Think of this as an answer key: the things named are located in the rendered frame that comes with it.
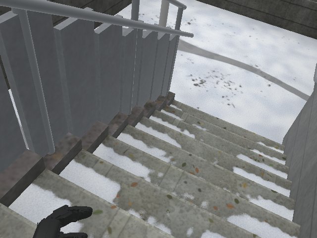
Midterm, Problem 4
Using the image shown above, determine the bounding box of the left robot hand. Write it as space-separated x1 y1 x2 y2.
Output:
33 205 93 238

